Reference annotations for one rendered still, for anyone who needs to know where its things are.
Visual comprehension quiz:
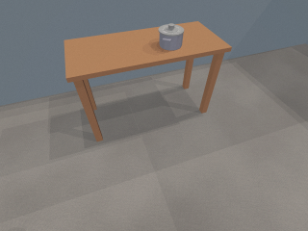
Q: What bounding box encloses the knob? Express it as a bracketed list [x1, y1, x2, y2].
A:
[168, 23, 175, 29]

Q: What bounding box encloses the lid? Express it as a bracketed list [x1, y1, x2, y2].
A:
[158, 24, 185, 37]

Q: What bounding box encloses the pot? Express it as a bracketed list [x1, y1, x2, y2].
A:
[159, 33, 184, 51]

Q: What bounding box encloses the table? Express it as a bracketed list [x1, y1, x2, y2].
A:
[64, 21, 232, 141]

